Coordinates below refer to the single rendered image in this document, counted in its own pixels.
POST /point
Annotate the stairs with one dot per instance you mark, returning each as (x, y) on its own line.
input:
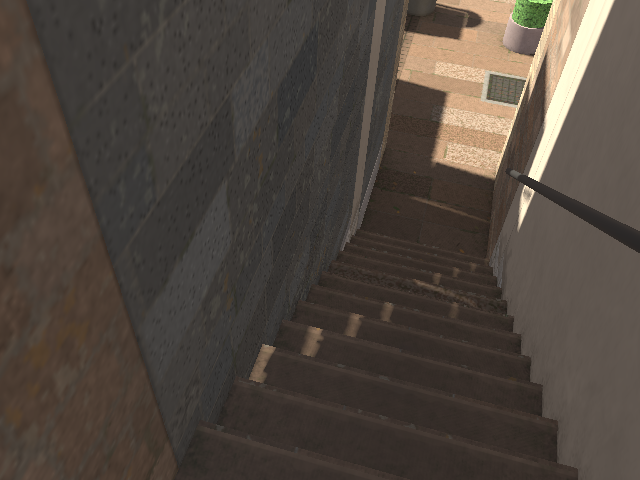
(370, 442)

